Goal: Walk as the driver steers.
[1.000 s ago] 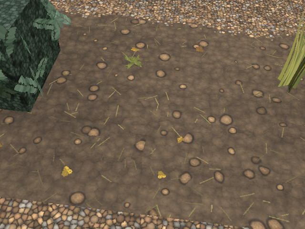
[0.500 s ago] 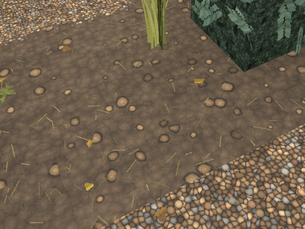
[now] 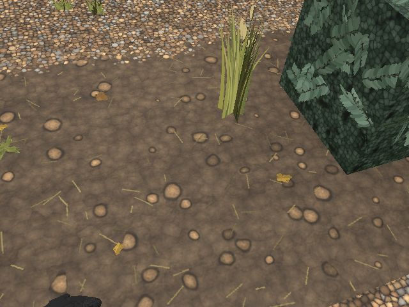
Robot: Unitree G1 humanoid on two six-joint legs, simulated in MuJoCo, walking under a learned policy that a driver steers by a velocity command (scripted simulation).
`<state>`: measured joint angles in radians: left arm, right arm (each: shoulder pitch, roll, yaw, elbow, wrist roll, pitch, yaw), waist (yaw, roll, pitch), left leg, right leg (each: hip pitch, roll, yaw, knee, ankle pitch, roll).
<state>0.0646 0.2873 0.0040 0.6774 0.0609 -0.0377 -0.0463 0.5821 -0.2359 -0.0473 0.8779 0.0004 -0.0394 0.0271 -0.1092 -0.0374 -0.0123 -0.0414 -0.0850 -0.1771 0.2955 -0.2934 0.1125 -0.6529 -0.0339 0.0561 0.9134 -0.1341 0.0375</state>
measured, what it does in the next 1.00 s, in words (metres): walks ahead, turning left: right foot, then left foot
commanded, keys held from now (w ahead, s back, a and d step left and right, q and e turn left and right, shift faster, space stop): w+q+shift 0.62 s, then w+e+shift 0.38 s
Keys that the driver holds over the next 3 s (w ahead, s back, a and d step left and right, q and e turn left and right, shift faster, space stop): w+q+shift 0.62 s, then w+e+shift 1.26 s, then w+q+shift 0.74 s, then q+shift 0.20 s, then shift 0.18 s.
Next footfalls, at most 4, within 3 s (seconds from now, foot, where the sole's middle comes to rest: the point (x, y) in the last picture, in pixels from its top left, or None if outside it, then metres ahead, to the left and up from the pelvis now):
0.18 right None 0.35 -0.13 -0.78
0.64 left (108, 258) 0.67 0.22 -0.78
1.08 right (70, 162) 1.09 0.39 -0.78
1.48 left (6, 105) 1.42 0.70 -0.78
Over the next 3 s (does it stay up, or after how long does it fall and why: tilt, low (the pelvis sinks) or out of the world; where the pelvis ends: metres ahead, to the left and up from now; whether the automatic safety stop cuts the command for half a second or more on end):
stays up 2.57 0.41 -0.01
